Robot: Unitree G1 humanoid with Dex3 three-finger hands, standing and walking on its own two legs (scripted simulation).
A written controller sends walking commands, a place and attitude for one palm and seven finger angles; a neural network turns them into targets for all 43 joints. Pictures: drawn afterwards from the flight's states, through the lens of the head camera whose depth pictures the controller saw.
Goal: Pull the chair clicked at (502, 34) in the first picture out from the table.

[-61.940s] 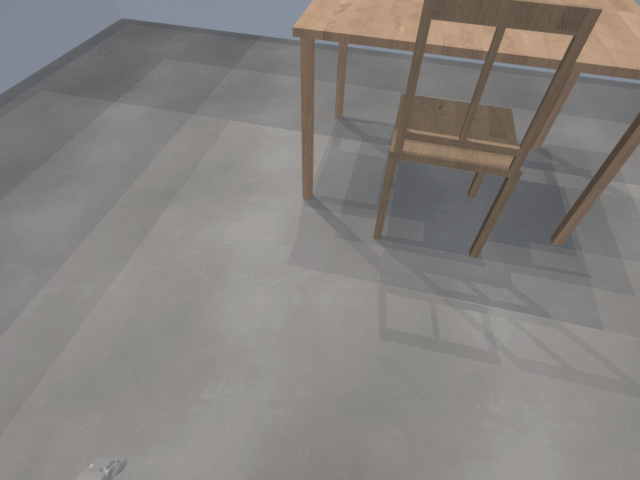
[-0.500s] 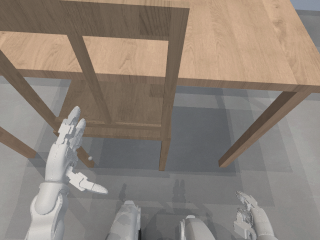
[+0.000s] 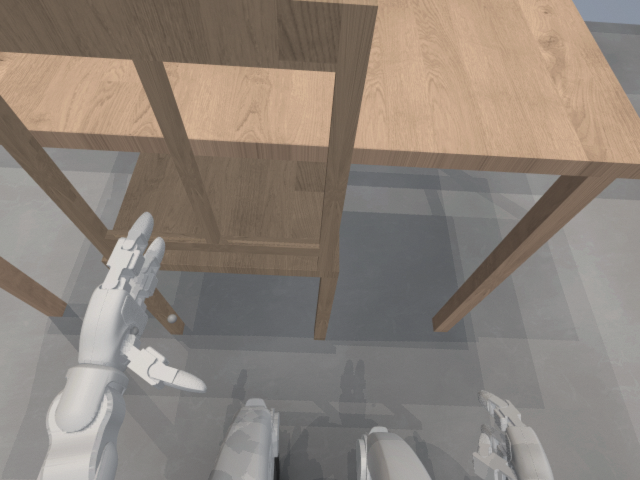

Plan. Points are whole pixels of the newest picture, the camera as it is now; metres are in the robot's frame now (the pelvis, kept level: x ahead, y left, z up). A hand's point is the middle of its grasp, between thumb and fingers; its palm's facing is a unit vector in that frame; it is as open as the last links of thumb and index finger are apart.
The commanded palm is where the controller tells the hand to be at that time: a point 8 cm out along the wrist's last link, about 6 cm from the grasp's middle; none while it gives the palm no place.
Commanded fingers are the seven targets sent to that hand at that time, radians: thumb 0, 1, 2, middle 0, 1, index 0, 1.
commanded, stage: aim the fingers beside a spindle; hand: left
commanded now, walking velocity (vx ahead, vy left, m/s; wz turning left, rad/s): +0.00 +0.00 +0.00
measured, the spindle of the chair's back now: (189, 173) +0.48 +0.19 +0.06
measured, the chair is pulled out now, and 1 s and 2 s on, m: -0.13 -0.13 -0.13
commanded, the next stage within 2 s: push the fingers through the gap in 0.32 s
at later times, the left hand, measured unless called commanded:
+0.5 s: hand (179, 318) +0.29 +0.17 +0.03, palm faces -0.03 -1.00 -0.06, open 16.9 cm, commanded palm +0.28 +0.23 +0.03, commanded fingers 0.00 -0.50 0.30 -0.06 -0.08 -0.06 -0.08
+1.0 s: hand (184, 276) +0.35 +0.18 +0.03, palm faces -0.02 -1.00 -0.06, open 16.9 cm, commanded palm +0.33 +0.23 +0.03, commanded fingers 0.00 -0.50 0.30 -0.06 -0.08 -0.06 -0.08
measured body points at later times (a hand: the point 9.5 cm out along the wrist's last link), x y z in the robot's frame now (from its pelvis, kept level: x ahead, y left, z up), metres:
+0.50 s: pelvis +0.00 +0.00 +0.00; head +0.11 +0.02 +0.44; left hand +0.29 +0.23 +0.04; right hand +0.18 -0.24 -0.09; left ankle +0.06 +0.11 -0.62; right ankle -0.01 -0.12 -0.62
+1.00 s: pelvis +0.00 +0.00 +0.00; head +0.11 +0.01 +0.44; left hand +0.34 +0.23 +0.04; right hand +0.14 -0.26 -0.10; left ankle +0.06 +0.11 -0.62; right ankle -0.01 -0.12 -0.62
